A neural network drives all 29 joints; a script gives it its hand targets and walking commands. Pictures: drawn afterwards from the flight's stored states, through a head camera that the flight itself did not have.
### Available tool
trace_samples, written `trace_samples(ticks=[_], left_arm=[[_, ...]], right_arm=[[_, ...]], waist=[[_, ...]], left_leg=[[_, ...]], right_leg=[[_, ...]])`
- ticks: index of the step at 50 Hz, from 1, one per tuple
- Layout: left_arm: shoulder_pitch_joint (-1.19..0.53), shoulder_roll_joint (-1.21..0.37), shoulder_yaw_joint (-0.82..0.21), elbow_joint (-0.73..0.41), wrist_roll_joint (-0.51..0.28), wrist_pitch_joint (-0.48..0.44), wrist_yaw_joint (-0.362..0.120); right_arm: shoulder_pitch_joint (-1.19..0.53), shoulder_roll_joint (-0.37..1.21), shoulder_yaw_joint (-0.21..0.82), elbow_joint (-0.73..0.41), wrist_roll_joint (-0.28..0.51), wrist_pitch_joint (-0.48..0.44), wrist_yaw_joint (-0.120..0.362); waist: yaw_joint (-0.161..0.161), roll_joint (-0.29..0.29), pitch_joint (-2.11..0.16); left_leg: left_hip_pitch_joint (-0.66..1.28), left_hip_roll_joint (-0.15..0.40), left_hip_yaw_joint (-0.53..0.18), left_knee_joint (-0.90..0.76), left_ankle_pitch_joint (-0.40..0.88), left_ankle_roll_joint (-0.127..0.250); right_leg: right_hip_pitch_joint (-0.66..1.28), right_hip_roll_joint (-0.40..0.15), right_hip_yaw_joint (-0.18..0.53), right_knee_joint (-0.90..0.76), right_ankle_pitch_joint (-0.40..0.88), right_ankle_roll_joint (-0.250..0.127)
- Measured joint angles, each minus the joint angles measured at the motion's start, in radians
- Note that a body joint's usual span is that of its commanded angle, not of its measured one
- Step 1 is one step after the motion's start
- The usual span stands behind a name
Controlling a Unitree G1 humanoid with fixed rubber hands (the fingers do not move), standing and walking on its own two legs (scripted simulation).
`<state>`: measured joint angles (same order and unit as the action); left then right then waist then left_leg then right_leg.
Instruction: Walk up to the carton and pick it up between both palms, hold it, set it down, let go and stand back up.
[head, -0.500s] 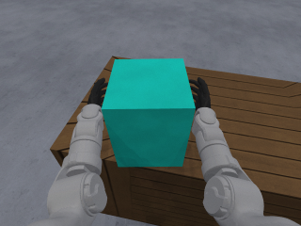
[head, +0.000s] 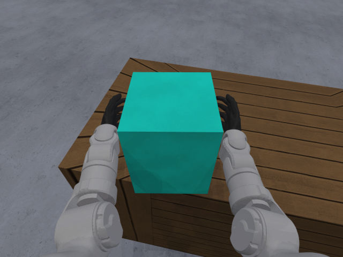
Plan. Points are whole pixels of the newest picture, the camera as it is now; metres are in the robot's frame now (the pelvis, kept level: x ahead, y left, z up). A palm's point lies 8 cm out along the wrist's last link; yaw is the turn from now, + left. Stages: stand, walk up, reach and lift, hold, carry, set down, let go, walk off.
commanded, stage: set down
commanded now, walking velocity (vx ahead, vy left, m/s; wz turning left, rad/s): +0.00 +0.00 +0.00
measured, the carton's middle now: (171, 134) +0.42 +0.00 +0.05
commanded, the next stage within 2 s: none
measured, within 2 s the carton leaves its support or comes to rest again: rests again in 0.28 s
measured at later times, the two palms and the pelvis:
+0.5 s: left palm (110, 130) +0.41 +0.15 +0.09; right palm (230, 133) +0.38 -0.14 +0.10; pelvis +0.00 +0.00 +0.00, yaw +0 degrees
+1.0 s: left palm (111, 131) +0.41 +0.15 +0.08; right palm (230, 136) +0.38 -0.14 +0.09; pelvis +0.00 +0.00 +0.00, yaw +0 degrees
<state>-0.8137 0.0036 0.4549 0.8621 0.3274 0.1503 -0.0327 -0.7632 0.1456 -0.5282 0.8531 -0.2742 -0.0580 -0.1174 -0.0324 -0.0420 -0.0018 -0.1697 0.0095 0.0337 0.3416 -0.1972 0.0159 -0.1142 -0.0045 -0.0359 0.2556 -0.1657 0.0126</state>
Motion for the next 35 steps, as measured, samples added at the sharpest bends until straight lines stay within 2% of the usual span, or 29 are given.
trace_samples(ticks=[35], left_arm=[[0.000,-0.048,0.086,0.006,0.073,-0.069,-0.029]], right_arm=[[0.038,0.040,-0.103,-0.041,-0.121,-0.070,0.041]], waist=[[0.019,0.004,0.028]], left_leg=[[0.008,-0.004,0.018,-0.024,0.017,0.006]], right_leg=[[-0.001,-0.010,-0.005,-0.007,0.009,0.004]])
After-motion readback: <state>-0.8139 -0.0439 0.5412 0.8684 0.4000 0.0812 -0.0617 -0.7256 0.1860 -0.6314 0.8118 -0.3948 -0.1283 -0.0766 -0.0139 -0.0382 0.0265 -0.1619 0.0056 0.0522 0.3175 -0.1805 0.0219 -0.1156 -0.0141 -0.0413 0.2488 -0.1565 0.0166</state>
